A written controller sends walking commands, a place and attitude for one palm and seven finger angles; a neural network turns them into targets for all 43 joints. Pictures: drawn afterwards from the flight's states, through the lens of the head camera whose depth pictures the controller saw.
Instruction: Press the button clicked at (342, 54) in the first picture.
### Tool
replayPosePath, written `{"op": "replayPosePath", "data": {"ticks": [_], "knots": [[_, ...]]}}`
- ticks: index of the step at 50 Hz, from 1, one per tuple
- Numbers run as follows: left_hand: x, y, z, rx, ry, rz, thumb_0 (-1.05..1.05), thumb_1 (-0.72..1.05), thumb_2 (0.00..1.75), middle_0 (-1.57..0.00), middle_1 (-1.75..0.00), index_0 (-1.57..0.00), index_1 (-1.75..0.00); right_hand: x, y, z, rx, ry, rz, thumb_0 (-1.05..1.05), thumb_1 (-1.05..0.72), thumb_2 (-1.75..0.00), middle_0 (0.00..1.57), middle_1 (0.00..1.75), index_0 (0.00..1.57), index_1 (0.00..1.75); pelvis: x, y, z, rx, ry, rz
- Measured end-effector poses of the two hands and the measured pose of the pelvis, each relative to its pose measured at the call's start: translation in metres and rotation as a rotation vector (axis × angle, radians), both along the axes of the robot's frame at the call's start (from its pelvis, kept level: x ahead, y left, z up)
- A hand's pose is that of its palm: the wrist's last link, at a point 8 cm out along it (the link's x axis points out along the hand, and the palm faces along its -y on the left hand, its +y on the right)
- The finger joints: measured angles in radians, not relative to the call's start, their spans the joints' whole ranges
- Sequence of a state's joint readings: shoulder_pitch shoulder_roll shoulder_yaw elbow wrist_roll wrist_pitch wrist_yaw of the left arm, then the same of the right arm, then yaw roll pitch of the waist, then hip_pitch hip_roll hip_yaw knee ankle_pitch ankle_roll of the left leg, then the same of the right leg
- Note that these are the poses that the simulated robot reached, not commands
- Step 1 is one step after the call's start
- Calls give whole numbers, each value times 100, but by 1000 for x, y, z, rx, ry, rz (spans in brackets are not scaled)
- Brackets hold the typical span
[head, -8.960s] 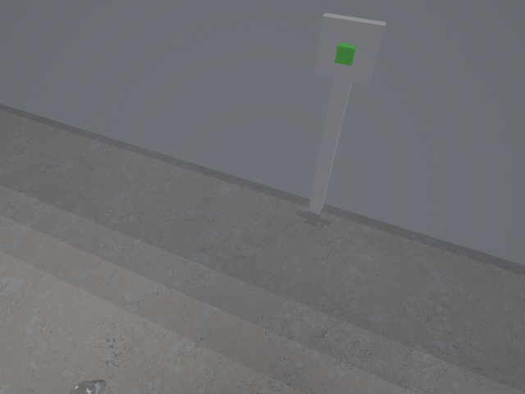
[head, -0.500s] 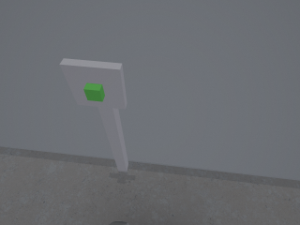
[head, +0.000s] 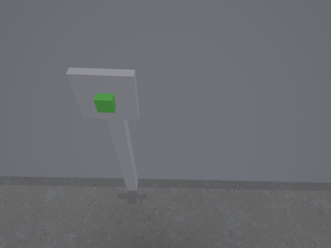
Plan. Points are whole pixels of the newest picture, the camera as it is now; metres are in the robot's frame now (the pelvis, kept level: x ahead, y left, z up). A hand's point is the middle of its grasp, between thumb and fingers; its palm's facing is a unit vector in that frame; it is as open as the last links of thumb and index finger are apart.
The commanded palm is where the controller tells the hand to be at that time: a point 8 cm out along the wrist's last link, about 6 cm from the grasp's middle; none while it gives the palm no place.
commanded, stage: come to a stop and stand still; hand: left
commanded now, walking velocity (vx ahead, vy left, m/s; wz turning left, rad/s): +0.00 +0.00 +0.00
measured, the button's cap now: (105, 102) +0.50 +0.20 +0.05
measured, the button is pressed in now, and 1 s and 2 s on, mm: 0 0 0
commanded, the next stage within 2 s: look again from close up in 0.48 s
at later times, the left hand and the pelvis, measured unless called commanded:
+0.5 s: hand out of the picture -0.02 +0.10 -0.18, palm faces +0.05 -0.99 -0.14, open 7.3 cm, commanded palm none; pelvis +0.01 -0.04 +0.00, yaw +0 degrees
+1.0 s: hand out of the picture +0.01 +0.18 -0.18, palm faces +0.01 -0.98 -0.22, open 7.4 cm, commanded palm none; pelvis +0.00 +0.00 -0.01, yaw -1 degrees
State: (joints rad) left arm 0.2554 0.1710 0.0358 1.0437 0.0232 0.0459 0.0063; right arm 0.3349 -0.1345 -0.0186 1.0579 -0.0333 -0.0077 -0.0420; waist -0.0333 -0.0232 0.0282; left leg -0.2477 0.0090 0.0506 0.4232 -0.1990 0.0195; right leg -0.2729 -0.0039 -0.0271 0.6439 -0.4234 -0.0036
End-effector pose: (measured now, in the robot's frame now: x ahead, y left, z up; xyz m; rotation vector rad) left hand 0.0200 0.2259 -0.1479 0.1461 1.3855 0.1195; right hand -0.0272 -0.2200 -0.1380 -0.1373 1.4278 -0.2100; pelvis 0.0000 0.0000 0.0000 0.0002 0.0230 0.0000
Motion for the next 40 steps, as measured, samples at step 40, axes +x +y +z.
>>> {"op": "replayPosePath", "data": {"ticks": [40], "knots": [[-40,-39,-8,4,10,45,1,91,90,-20,-30,-20,-29,64,-27,-13,2,-172,55,1,-93,-90,19,30,19,29,4,-20,-10,-14,-51,-1]]}}
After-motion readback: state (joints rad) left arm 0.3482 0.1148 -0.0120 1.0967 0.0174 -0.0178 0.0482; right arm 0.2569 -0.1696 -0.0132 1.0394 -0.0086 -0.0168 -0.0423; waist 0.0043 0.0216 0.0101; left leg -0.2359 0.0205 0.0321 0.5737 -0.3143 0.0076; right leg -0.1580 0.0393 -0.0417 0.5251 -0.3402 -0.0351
